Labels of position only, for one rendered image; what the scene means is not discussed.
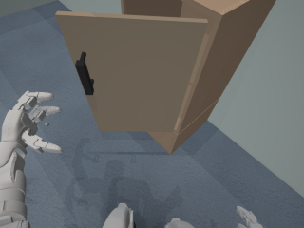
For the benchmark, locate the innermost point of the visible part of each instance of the robot right hand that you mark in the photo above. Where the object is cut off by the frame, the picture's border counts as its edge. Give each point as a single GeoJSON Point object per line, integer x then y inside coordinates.
{"type": "Point", "coordinates": [248, 217]}

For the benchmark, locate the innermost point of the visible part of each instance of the handle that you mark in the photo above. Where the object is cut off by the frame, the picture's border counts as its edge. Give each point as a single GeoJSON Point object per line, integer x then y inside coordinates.
{"type": "Point", "coordinates": [84, 75]}

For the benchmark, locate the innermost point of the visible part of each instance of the cupboard door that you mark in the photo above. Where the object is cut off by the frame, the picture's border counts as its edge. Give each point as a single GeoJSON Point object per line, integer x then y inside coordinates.
{"type": "Point", "coordinates": [141, 65]}

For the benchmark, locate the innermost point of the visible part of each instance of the left robot forearm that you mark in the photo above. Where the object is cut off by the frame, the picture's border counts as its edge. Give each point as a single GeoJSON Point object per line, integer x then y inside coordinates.
{"type": "Point", "coordinates": [13, 183]}

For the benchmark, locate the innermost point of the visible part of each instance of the left robot thigh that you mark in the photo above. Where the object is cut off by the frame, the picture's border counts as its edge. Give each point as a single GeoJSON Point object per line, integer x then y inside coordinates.
{"type": "Point", "coordinates": [120, 217]}

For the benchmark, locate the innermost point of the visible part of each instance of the robot left hand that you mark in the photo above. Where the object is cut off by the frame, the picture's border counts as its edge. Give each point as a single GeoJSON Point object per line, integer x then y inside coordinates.
{"type": "Point", "coordinates": [17, 122]}

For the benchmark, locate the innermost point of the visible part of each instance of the robot left shin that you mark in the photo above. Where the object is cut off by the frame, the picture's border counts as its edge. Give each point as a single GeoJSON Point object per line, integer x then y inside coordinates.
{"type": "Point", "coordinates": [122, 205]}

